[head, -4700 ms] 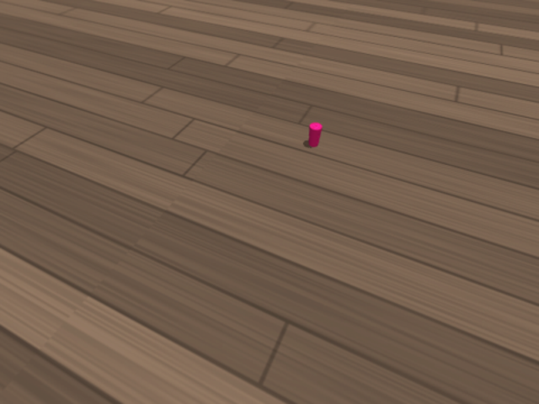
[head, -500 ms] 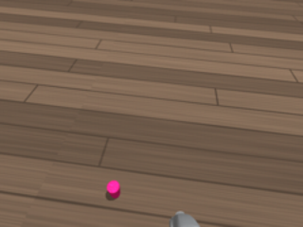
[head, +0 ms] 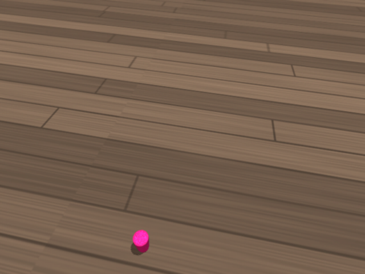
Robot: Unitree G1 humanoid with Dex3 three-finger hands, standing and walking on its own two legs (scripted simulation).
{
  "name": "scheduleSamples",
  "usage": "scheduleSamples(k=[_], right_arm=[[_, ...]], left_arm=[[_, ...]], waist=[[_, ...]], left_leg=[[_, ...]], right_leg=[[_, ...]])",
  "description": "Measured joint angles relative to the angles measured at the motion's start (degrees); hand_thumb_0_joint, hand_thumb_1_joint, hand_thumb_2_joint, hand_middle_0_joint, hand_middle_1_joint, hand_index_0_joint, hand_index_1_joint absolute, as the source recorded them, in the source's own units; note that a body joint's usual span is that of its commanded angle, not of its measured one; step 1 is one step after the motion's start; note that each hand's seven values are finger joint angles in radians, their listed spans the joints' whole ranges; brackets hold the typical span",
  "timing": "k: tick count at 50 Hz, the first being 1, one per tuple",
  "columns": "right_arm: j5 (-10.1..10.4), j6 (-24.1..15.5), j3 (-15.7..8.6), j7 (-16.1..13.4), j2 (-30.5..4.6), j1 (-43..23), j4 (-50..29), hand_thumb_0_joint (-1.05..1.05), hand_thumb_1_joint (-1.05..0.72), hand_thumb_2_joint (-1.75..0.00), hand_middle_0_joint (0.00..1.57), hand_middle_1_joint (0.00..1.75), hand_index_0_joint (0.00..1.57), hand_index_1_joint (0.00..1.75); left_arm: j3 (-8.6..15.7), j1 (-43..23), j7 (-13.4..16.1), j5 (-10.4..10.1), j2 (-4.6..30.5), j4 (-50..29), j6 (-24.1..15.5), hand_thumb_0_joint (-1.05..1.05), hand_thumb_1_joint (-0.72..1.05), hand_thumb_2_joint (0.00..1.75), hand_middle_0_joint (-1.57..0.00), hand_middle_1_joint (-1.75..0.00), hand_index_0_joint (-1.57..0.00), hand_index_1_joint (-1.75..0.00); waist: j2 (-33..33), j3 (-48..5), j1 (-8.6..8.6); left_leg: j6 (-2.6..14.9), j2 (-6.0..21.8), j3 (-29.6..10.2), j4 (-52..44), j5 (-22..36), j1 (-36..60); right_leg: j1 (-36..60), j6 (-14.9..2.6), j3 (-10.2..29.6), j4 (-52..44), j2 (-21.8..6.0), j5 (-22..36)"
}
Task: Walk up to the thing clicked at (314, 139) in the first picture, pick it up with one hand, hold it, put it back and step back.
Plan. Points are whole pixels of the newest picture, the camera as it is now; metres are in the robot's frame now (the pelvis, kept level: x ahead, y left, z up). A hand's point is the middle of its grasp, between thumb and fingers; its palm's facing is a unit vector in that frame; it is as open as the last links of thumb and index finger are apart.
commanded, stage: walk up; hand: left
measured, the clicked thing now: (142, 242) +0.40 +0.19 -0.69
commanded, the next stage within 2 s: stand in 1.52 s
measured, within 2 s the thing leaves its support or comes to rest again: neither
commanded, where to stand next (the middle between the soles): +0.08 -0.02 m, yaw -1 degrees
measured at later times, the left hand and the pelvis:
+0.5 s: hand out of the picture +0.11 +0.25 -0.13, palm faces +0.00 -0.93 -0.36, open 7.4 cm; pelvis +0.03 -0.01 +0.01, yaw +0 degrees
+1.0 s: hand out of the picture +0.14 +0.24 -0.13, palm faces -0.04 -0.94 -0.33, open 7.4 cm; pelvis +0.05 -0.01 +0.02, yaw -1 degrees
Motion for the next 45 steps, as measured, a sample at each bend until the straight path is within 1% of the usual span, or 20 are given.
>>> scheduleSamples(k=[1, 3, 5, 9, 10, 12, 13, 14, 16, 18, 23, 30, 45], right_arm=[[-0.26, -0.01, 0.10, -0.22, 0.47, 0.08, 0.49, 0.00, -0.91, -0.90, 0.20, 0.30, 0.20, 0.30], [-0.29, -0.04, 0.69, -0.28, 1.10, 0.23, 0.91, 0.00, -0.91, -0.90, 0.20, 0.30, 0.20, 0.30], [-0.32, -0.25, 1.29, -0.33, 1.84, -0.23, 1.15, 0.00, -0.91, -0.90, 0.20, 0.30, 0.20, 0.30], [-0.07, -0.97, 2.16, -0.13, 2.71, -2.19, 0.80, 0.00, -0.91, -0.90, 0.20, 0.30, 0.20, 0.30], [0.06, -0.96, 2.26, -0.06, 2.75, -2.87, 0.59, 0.00, -0.91, -0.90, 0.20, 0.30, 0.20, 0.30], [0.57, -0.63, 2.31, -0.09, 2.62, -4.60, 0.41, 0.00, -0.91, -0.90, 0.20, 0.30, 0.20, 0.30], [0.92, -0.41, 2.30, -0.18, 2.56, -5.42, 0.42, 0.00, -0.91, -0.90, 0.20, 0.30, 0.20, 0.30], [1.24, -0.23, 2.33, -0.28, 2.62, -6.07, 0.45, 0.00, -0.91, -0.90, 0.20, 0.30, 0.20, 0.30], [1.57, -0.06, 2.43, -0.36, 2.93, -7.09, 0.55, 0.00, -0.91, -0.90, 0.20, 0.30, 0.20, 0.30], [1.52, 0.06, 2.49, -0.30, 3.12, -8.00, 1.05, 0.00, -0.91, -0.90, 0.20, 0.30, 0.20, 0.30], [1.46, 0.41, 2.64, -0.07, 3.01, -10.08, 2.59, 0.00, -0.91, -0.90, 0.20, 0.30, 0.20, 0.30], [1.34, 0.38, 2.36, 0.18, 2.68, -11.83, 4.12, 0.00, -0.91, -0.90, 0.20, 0.30, 0.20, 0.30], [1.08, 1.00, 2.09, -0.07, 2.45, -9.72, 7.53, 0.00, -0.91, -0.90, 0.20, 0.30, 0.20, 0.30]], left_arm=[[0.05, 0.02, 0.12, -0.29, 0.12, 0.70, 0.54, 0.01, 0.90, 0.89, -0.20, -0.30, -0.20, -0.30], [-0.08, 0.49, 0.14, -0.62, -0.02, 2.30, 1.15, 0.01, 0.91, 0.89, -0.20, -0.30, -0.20, -0.30], [-0.19, 0.52, -0.04, -0.82, 0.04, 3.68, 1.20, 0.01, 0.91, 0.89, -0.20, -0.30, -0.20, -0.30], [-0.41, -0.02, 0.13, -1.17, -0.01, 5.82, 0.47, 0.01, 0.91, 0.89, -0.20, -0.30, -0.20, -0.30], [-0.50, -0.23, 0.27, -1.18, -0.09, 6.34, 0.28, 0.01, 0.91, 0.89, -0.20, -0.30, -0.20, -0.30], [-0.69, -0.96, 0.69, -1.05, -0.69, 7.51, -0.14, 0.01, 0.91, 0.89, -0.20, -0.30, -0.20, -0.30], [-0.83, -1.35, 0.83, -0.96, -1.10, 8.01, -0.35, 0.01, 0.91, 0.89, -0.20, -0.30, -0.20, -0.30], [-1.03, -1.56, 0.89, -0.94, -1.37, 8.32, -0.56, 0.01, 0.91, 0.89, -0.20, -0.30, -0.20, -0.30], [-1.46, -1.72, 0.71, -0.96, -1.47, 8.69, -0.82, 0.01, 0.91, 0.89, -0.20, -0.30, -0.20, -0.30], [-1.79, -1.96, 0.56, -1.05, -1.48, 9.07, -0.84, 0.01, 0.91, 0.89, -0.20, -0.30, -0.20, -0.30], [-2.10, -2.76, 0.57, -0.92, -1.99, 10.23, -1.47, 0.01, 0.91, 0.89, -0.20, -0.30, -0.20, -0.30], [-2.07, -4.71, 0.79, -0.89, -2.34, 10.90, -1.67, 0.01, 0.91, 0.89, -0.20, -0.30, -0.20, -0.30], [-1.83, -6.03, 0.90, -0.66, -2.93, 11.99, -1.32, 0.01, 0.91, 0.89, -0.20, -0.30, -0.20, -0.30]], waist=[[-1.03, -0.31, 0.04], [-1.55, -1.46, -0.77], [-1.92, -1.47, -1.53], [-2.35, -0.50, -1.22], [-2.18, -0.17, -1.08], [-0.86, 0.94, -0.90], [0.07, 1.42, -0.90], [0.70, 1.50, -0.84], [1.01, 0.97, -0.64], [1.29, 0.27, -0.44], [2.79, -1.37, -0.05], [2.89, -1.57, -0.05], [1.16, -1.06, -1.42]], left_leg=[[0.12, -0.45, 0.54, -0.08, -0.26, 0.38], [0.69, -0.36, 0.48, -0.79, -0.74, 0.76], [0.92, -0.24, 0.08, -2.38, -0.22, 1.57], [0.68, -0.06, 0.67, -3.68, 0.18, 2.11], [0.62, 0.06, 0.84, -3.28, -0.12, 1.99], [0.33, 0.85, 0.70, -2.26, -0.82, 2.04], [0.15, 1.32, 0.35, -2.06, -0.97, 2.25], [0.01, 1.54, 0.15, -2.29, -0.91, 2.48], [-0.17, 1.22, 0.19, -3.41, -0.54, 3.13], [-0.31, 0.86, 0.20, -4.35, -0.32, 3.92], [-0.78, 1.01, -0.21, -6.29, 0.13, 5.73], [-1.27, 1.06, -0.12, -10.07, 1.85, 7.72], [-1.45, 1.54, 0.58, -13.21, 2.54, 9.83]], right_leg=[[-0.33, -0.07, 1.02, 1.41, -0.12, -2.92], [-0.94, -0.12, 2.64, 4.25, 1.08, -7.60], [-0.47, -0.16, 3.45, 5.45, 1.57, -8.49], [2.39, -0.20, 4.17, 0.25, 0.94, -7.91], [3.58, -0.16, 3.96, -1.95, 0.80, -6.69], [5.53, 1.40, 3.43, -5.92, 1.24, 0.75], [6.32, 2.15, 3.06, -6.89, 1.65, 1.63], [6.76, 2.55, 2.84, -7.43, 1.84, 1.64], [6.84, 2.75, 2.84, -7.23, 1.52, 0.97], [7.05, 2.60, 2.82, -6.78, 1.16, 0.30], [8.74, 2.19, 2.34, -8.14, 1.34, 0.22], [10.13, 1.87, 2.32, -10.65, 1.46, 1.22], [12.14, 1.82, 2.89, -14.29, 2.01, 2.48]])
